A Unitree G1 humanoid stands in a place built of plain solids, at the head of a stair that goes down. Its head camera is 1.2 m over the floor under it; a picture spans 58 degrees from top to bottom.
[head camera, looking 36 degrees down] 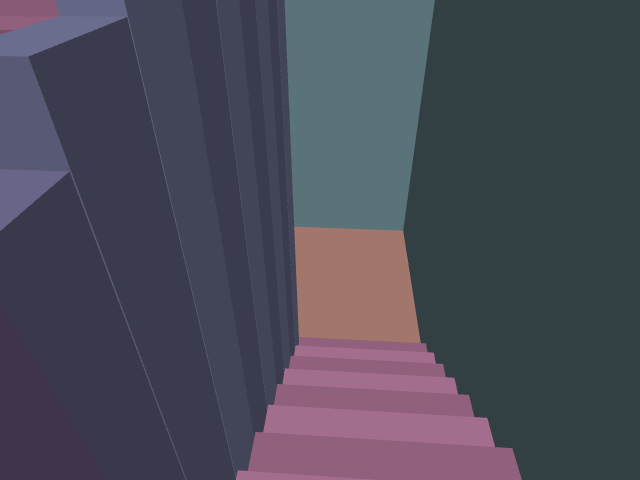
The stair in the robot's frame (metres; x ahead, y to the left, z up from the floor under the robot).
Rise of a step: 0.19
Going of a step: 0.25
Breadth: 1.08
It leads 4 degrees to the right of straight ahead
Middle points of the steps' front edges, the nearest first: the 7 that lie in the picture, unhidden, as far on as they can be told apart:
0.98 -0.26 -0.55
1.24 -0.28 -0.74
1.49 -0.29 -0.93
1.74 -0.31 -1.11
1.99 -0.33 -1.30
2.24 -0.35 -1.48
2.49 -0.36 -1.67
